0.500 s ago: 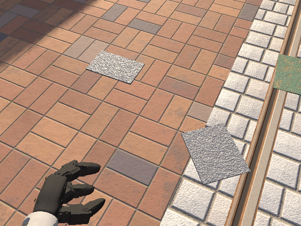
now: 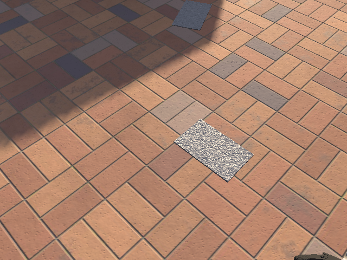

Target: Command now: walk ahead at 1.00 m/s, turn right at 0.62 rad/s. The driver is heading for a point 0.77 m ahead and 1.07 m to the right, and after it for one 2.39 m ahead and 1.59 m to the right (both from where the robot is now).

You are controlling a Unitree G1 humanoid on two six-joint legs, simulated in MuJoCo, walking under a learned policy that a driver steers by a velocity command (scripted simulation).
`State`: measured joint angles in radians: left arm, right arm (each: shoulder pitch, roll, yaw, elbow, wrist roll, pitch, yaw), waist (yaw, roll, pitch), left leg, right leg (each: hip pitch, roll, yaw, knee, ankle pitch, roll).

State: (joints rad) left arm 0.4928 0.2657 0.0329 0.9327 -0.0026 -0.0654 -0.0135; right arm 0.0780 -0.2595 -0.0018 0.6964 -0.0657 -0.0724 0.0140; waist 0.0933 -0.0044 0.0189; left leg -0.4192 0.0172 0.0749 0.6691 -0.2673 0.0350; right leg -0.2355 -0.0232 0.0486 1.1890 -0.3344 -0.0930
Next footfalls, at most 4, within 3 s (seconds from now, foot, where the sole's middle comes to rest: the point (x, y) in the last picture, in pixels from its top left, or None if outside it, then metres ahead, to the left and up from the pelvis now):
0.34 right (224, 255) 0.51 -0.12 -0.76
0.78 left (237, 156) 0.97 -0.18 -0.76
1.24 right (332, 150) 1.05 -0.62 -0.76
1.64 left None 1.31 -1.00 -0.76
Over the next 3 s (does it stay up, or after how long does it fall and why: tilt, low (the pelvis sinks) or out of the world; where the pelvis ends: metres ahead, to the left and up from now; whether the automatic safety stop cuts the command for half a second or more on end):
stays up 1.46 -1.72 0.01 its command is cut before an obstacle after 2.1 s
